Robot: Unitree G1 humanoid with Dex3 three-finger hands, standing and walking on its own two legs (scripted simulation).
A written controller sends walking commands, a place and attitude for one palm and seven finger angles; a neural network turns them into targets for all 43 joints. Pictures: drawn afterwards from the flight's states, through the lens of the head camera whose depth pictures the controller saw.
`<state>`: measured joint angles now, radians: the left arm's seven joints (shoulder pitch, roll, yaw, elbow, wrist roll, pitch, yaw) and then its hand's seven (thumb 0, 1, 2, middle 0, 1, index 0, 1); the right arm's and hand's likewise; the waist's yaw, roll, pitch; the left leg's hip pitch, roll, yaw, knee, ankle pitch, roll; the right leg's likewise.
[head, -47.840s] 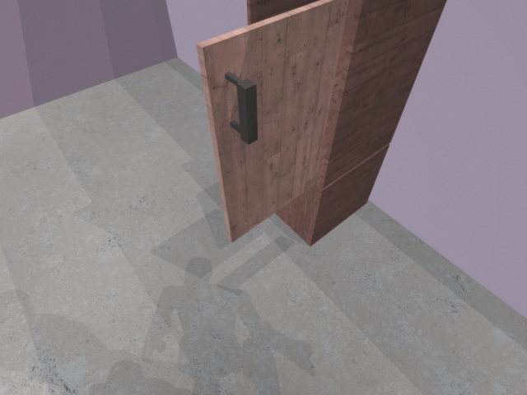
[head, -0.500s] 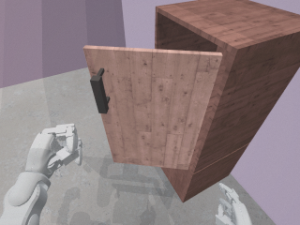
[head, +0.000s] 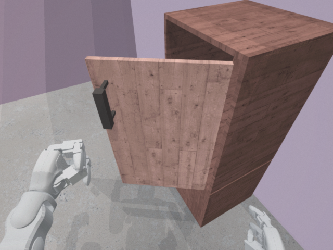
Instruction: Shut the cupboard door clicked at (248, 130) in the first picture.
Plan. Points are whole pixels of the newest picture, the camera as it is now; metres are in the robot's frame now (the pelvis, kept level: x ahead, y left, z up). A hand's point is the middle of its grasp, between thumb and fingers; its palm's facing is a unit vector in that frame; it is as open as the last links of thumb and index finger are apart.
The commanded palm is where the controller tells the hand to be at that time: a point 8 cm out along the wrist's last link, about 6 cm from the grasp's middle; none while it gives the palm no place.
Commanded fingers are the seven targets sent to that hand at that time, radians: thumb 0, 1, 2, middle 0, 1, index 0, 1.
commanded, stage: bring the fist close to the handle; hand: left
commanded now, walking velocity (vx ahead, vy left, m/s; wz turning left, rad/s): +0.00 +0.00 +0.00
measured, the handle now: (106, 104) +0.44 +0.21 +0.14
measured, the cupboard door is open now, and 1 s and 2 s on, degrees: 56 56 52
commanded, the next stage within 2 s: push the door shut along its arc in 1.42 s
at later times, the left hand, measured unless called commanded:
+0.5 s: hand (94, 148) +0.29 +0.19 +0.14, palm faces +0.01 -1.00 -0.05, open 3.1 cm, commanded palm +0.26 +0.24 +0.14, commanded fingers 0.00 0.90 0.90 -1.30 -1.50 -1.30 -1.50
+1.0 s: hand (105, 130) +0.34 +0.18 +0.14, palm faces +0.01 -1.00 -0.04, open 3.1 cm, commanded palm +0.31 +0.23 +0.14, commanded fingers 0.00 0.90 0.90 -1.30 -1.50 -1.30 -1.50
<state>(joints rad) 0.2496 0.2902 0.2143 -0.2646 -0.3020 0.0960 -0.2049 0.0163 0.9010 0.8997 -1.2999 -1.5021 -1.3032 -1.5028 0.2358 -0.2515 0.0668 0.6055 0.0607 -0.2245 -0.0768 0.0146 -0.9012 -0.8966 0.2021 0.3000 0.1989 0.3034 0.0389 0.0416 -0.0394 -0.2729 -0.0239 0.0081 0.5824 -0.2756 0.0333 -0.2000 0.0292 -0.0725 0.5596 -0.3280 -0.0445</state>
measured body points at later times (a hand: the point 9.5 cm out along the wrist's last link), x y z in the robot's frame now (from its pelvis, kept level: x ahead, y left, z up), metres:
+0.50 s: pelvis +0.01 -0.01 +0.00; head -0.01 -0.02 +0.45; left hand +0.28 +0.25 +0.14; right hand +0.18 -0.24 -0.07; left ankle +0.02 +0.10 -0.73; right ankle -0.01 -0.09 -0.73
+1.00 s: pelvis +0.02 +0.00 +0.00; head +0.01 -0.01 +0.45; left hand +0.33 +0.24 +0.15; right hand +0.18 -0.23 -0.08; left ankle +0.02 +0.10 -0.73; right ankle -0.01 -0.09 -0.73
